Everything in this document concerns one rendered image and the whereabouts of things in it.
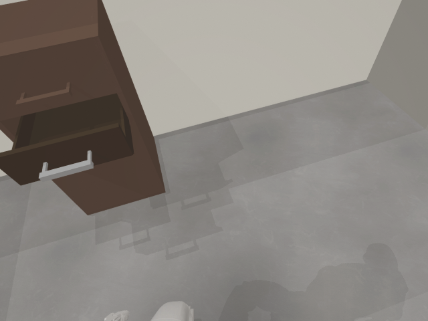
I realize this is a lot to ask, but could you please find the robot left thigh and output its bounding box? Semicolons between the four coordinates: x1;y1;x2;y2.
151;302;194;321

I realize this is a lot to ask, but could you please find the cabinet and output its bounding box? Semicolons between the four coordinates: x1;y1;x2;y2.
0;0;166;215

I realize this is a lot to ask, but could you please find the drawer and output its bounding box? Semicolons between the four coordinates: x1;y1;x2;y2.
0;93;134;185

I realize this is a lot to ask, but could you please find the handle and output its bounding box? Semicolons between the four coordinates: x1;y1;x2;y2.
39;150;94;182
16;88;72;110

